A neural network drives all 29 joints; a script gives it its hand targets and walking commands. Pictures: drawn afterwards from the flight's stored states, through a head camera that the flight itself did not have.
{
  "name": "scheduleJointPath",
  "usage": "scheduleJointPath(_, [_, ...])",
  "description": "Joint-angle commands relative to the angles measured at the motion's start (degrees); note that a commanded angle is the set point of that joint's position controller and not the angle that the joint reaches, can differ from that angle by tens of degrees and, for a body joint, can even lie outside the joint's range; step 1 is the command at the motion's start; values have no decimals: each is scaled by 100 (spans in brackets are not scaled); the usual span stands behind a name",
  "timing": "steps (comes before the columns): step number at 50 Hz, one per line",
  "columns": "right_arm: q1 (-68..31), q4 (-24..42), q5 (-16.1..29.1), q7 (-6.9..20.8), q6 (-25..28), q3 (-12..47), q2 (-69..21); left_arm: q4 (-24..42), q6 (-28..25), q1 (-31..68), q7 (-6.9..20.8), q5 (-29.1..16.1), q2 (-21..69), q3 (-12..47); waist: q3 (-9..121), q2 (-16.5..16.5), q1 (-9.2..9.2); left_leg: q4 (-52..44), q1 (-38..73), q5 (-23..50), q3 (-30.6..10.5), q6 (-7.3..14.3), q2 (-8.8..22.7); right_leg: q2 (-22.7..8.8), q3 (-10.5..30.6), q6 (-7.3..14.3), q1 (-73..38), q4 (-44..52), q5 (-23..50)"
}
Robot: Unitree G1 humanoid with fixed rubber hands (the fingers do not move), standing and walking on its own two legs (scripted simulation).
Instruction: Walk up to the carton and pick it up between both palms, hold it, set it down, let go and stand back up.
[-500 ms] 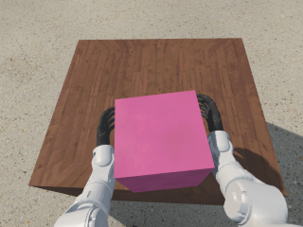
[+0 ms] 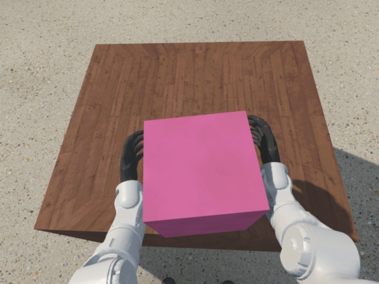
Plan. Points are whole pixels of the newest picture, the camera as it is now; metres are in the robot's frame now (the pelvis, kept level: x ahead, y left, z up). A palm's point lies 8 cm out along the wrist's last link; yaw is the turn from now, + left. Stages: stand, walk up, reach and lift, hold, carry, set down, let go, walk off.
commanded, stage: set down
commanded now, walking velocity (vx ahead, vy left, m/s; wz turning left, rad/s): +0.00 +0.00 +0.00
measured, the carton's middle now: (200, 181) +0.35 +0.04 -0.08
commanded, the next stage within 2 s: none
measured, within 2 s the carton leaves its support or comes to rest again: neither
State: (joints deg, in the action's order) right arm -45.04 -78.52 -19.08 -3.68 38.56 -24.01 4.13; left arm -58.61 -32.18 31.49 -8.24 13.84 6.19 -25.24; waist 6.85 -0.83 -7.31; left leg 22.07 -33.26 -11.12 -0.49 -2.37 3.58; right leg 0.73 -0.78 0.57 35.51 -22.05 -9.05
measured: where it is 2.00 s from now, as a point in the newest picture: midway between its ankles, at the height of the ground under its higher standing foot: outside the picture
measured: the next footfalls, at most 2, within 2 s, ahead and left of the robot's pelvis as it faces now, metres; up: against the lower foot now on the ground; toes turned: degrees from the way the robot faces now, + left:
none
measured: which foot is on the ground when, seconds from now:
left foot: down 0.00-1.00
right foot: down 0.00-1.00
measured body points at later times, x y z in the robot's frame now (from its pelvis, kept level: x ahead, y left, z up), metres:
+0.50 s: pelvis +0.00 +0.00 +0.00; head +0.13 -0.01 +0.43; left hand +0.35 +0.19 -0.03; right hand +0.43 -0.10 -0.03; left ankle -0.04 +0.16 -0.74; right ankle -0.01 -0.11 -0.74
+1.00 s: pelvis -0.02 +0.00 -0.02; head +0.12 -0.01 +0.41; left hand +0.34 +0.20 -0.06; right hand +0.44 -0.10 -0.04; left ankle -0.04 +0.16 -0.74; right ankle -0.01 -0.11 -0.74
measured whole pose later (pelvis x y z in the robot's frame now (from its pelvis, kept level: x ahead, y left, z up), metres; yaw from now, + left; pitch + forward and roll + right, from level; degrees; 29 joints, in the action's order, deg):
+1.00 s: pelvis -0.02 +0.00 -0.02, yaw +0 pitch +29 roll +0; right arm -52.6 -88.0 6.1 -2.4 33.5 -0.2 10.0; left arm -69.7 -30.0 37.1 -11.7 2.5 4.9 -22.1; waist 13.6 -0.8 -9.1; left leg 34.8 -47.9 -15.1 -0.5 -3.0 3.8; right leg 0.7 -0.8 0.6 49.4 -33.0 -12.2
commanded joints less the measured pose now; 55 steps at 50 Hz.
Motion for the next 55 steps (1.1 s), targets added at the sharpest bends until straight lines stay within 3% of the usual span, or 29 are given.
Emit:
scheduleJointPath(1, [-1935, -659, -961, 859, -162, 1061, -2978, -363, -15, 1777, 665, 863, 2446, 694, 2052, 442, -238, 489, -261, 2333, 710, 84, -366, 164, -302, 117, -1940, -283, 1053])
scheduleJointPath(4, [-2025, -701, -927, 836, -176, 882, -2743, -363, -4, 1824, 616, 830, 2321, 599, 2123, 455, -172, 517, -194, 2371, 673, 54, -351, 170, -333, 119, -1863, -314, 1057])
scheduleJointPath(5, [-2025, -692, -1031, 850, -224, 874, -3273, -374, 5, 1780, 662, 958, 2668, 553, 1891, 504, -152, 503, -299, 2177, 679, 97, -376, 139, -322, 91, -1889, -276, 874])
scheduleJointPath(6, [-1951, -699, -1021, 860, -232, 950, -3089, -435, 29, 1740, 655, 971, 2409, 514, 1894, 590, -252, 440, -388, 2087, 731, 113, -388, 152, -299, 107, -1978, -244, 840])
scheduleJointPath(7, [-1918, -726, -1041, 858, -239, 932, -3163, -405, -1, 1817, 654, 977, 2499, 509, 2003, 574, -162, 469, -385, 2048, 705, 112, -389, 148, -321, 99, -1975, -292, 805])
scheduleJointPath(10, [-1984, -654, -980, 828, -178, 872, -2833, -369, -7, 1799, 603, 887, 2259, 486, 2058, 543, -248, 526, -241, 2368, 674, 86, -368, 165, -294, 169, -1869, -259, 925])
scheduleJointPath(12, [-1883, -755, -979, 826, -175, 839, -2758, -487, -9, 1666, 613, 927, 2187, 428, 1961, 539, -208, 519, -311, 2253, 668, 92, -376, 154, -291, 106, -1950, -317, 970])
scheduleJointPath(13, [-1932, -716, -1010, 841, -199, 864, -2796, -472, -2, 1639, 608, 1053, 2163, 278, 1862, 540, -292, 469, -457, 2107, 701, 101, -384, 131, -271, 86, -2012, -322, 947])
scheduleJointPath(14, [-1976, -699, -983, 806, -178, 759, -2576, -401, -22, 1793, 580, 901, 2071, 377, 2073, 535, -156, 534, -397, 2193, 640, 85, -372, 133, -316, 92, -2028, -366, 1022])
scheduleJointPath(17, [-1956, -708, -947, 782, -205, 688, -2710, -318, -3, 1740, 541, 979, 2114, 287, 2031, 463, -261, 616, -362, 2303, 666, 77, -393, 155, -286, 119, -1796, -376, 895])
scheduleJointPath(20, [-1951, -661, -1004, 812, -289, 698, -2826, -553, 32, 1711, 573, 1099, 2088, 61, 1809, 645, -312, 511, -529, 2027, 706, 145, -426, 124, -241, 66, -1966, -383, 854])
scheduleJointPath(22, [-2018, -633, -1018, 774, -334, 661, -2913, -462, 38, 1748, 574, 998, 2207, 104, 1840, 686, -248, 544, -555, 1794, 698, 177, -426, 99, -240, 64, -1932, -398, 573])
scheduleJointPath(23, [-1941, -645, -799, 719, -293, 676, -2007, -474, 78, 1690, 483, 832, 1442, 130, 2025, 563, -240, 550, -501, 1940, 711, 120, -401, 134, -235, 120, -2032, -377, 782])
scheduleJointPath(26, [-2176, -609, -769, 670, -368, 708, -2345, -350, 54, 1765, 432, 903, 1674, -24, 1944, 623, -315, 596, -729, 1852, 682, 162, -416, 130, -181, 60, -1948, -446, 707])
scheduleJointPath(27, [-2019, -650, -586, 637, -377, 739, -1782, -430, 81, 1653, 357, 838, 1171, -14, 2183, 594, -263, 644, -523, 2033, 653, 124, -396, 142, -185, 111, -1918, -421, 841])
scheduleJointPath(28, [-2177, -669, -499, 602, -381, 821, -1811, -497, 80, 1632, 333, 805, 1189, -98, 1994, 626, -399, 671, -690, 2025, 683, 146, -400, 114, -142, 77, -1998, -520, 966])
scheduleJointPath(29, [-2112, -706, -477, 582, -383, 836, -1859, -438, 54, 1817, 312, 749, 1095, -111, 2032, 752, -339, 657, -772, 1934, 713, 168, -422, 136, -119, 56, -2044, -526, 995])
scheduleJointPath(33, [-2330, -656, 82, 414, -339, 1097, -981, -502, 52, 1652, 130, 520, 518, -158, 2351, 549, -481, 878, -898, 2224, 738, 89, -373, 170, -42, 44, -1955, -729, 1339])
scheduleJointPath(34, [-2445, -687, 227, 375, -325, 1159, -871, -481, 39, 1812, 72, 367, 474, -26, 2442, 612, -345, 966, -1058, 2132, 691, 84, -389, 220, -22, 49, -1733, -824, 1331])
scheduleJointPath(35, [-2418, -555, 403, 292, -268, 1251, -321, -374, -2, 1687, -38, 214, -34, -32, 3194, 518, -452, 1063, -848, 2565, 678, -3, -365, 244, -32, 57, -2007, -892, 1802])
scheduleJointPath(39, [-2776, -731, 1202, 160, -173, 1750, 487, -731, -57, 1937, -179, -355, -524, 311, 3628, 464, -350, 1399, -920, 2671, 673, -196, -347, 355, 60, 129, -1669, -1127, 1953])
scheduleJointPath(40, [-2960, -370, 1524, 124, -105, 1951, 841, -477, -87, 2001, -245, -617, -768, 456, 4435, 454, -374, 1606, -674, 3171, 700, -263, -350, 394, 81, 126, -1732, -1290, 2518])
scheduleJointPath(43, [-3257, -706, 2115, 95, -132, 2299, 1266, -537, -93, 2402, -314, -957, -1008, 696, 4556, 131, -382, 1855, -334, 3479, 631, -499, -309, 508, 24, 231, -1135, -1288, 1980])
scheduleJointPath(45, [-3276, -546, 2431, 106, -244, 2528, 1348, -448, -53, 2435, -334, -1258, -999, 960, 4599, 263, -299, 1976, -22, 3475, 636, -501, -305, 550, -22, 260, -648, -1284, 1673])
scheduleJointPath(47, [-3340, -490, 2631, 153, -342, 2641, 1566, -334, 24, 2568, -350, -1386, -1229, 978, 4555, 291, -361, 1980, 126, 3412, 637, -543, -279, 534, -96, 231, -555, -1277, 1406])
scheduleJointPath(48, [-3363, -388, 2647, 169, -361, 2555, 1780, -178, 96, 2631, -377, -1472, -1185, 1150, 4781, 150, -241, 1964, 198, 3396, 584, -614, -273, 573, -151, 249, -438, -1230, 1321])
scheduleJointPath(49, [-3550, -373, 2831, 212, -447, 2674, 1778, -286, 145, 2871, -384, -1522, -1429, 1075, 4653, 84, -515, 1989, 200, 3333, 626, -604, -270, 538, -110, 258, -368, -1190, 1087])
scheduleJointPath(50, [-3596, -196, 2916, 253, -483, 2644, 1974, -168, 236, 2854, -404, -1620, -1340, 1263, 4703, 68, -374, 1992, 343, 3314, 585, -622, -265, 563, -155, 253, -182, -1164, 1005])
scheduleJointPath(55, [-3623, 77, 3413, 371, -864, 2922, 2342, -186, 603, 2844, -314, -1953, -1650, 1388, 4342, 410, -441, 1815, 283, 3011, 604, -538, -248, 523, -134, 178, -543, -1019, 920])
